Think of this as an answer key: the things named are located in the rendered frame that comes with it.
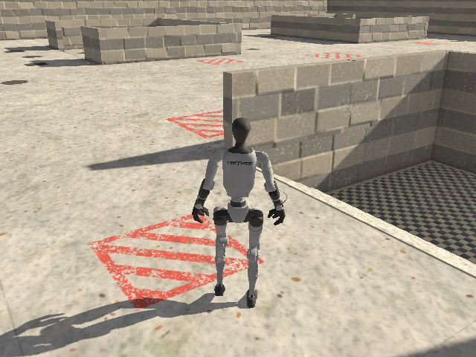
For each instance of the left robot upper arm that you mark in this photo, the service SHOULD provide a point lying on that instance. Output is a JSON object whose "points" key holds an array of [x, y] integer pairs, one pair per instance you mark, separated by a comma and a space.
{"points": [[215, 156]]}

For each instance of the right robot upper arm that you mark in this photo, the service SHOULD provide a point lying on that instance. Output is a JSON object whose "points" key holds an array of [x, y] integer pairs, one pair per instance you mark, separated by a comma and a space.
{"points": [[267, 171]]}

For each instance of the robot right hand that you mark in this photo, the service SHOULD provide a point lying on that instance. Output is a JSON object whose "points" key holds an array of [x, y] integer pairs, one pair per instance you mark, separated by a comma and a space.
{"points": [[277, 213]]}

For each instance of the right robot forearm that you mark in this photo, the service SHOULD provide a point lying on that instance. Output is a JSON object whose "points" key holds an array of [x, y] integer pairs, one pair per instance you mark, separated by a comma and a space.
{"points": [[276, 199]]}

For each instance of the left robot forearm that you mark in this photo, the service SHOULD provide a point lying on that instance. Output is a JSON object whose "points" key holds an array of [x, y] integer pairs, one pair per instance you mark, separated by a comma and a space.
{"points": [[202, 196]]}

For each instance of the humanoid robot head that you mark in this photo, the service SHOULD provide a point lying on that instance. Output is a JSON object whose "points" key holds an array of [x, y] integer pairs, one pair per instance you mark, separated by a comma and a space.
{"points": [[240, 128]]}

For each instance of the robot left hand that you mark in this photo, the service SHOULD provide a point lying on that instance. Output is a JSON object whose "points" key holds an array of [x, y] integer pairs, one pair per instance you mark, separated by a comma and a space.
{"points": [[200, 212]]}

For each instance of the left robot thigh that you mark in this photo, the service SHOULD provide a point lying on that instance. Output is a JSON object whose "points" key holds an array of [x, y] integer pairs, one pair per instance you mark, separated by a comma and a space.
{"points": [[220, 217]]}

